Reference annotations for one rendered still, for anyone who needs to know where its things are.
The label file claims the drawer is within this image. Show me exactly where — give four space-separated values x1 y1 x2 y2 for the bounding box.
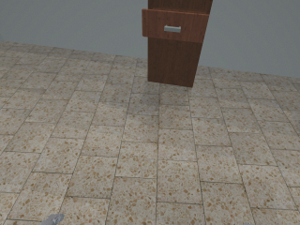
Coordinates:
142 7 210 43

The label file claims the handle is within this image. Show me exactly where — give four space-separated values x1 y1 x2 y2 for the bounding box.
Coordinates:
164 24 181 33

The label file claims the left robot hand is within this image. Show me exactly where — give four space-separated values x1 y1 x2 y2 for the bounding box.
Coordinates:
39 213 65 225

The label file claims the cabinet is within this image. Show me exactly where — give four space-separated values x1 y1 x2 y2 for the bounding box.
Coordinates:
147 0 213 88

